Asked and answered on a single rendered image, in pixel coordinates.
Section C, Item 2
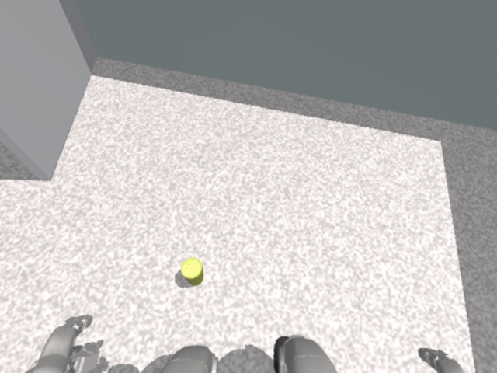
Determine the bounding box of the cup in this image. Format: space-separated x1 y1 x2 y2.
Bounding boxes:
181 258 203 286

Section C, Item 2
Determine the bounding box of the right robot foot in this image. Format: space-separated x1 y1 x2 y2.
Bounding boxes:
274 336 289 373

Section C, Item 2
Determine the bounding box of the right robot hand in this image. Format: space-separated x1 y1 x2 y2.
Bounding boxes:
418 348 465 373

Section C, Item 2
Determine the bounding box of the left robot arm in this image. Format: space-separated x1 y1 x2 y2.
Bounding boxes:
25 354 71 373

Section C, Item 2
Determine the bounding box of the left robot hand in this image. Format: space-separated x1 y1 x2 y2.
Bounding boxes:
39 315 100 373

